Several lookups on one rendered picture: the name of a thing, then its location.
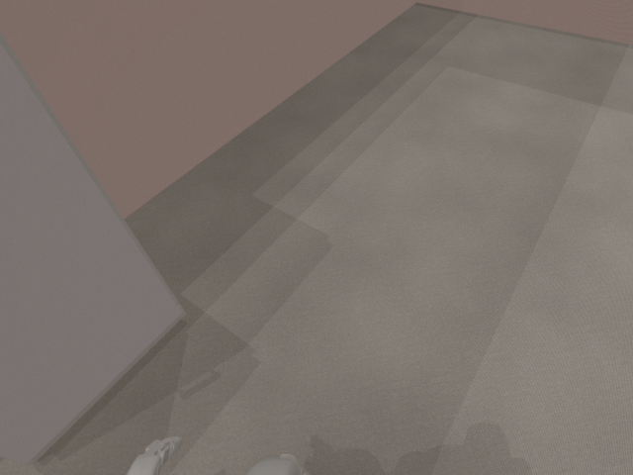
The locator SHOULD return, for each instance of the robot left hand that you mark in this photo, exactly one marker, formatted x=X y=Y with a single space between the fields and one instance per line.
x=156 y=454

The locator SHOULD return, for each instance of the left robot shin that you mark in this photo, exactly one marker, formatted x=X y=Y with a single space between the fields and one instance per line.
x=288 y=457

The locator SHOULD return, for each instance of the fridge door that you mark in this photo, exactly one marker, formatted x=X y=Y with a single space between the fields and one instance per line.
x=78 y=300

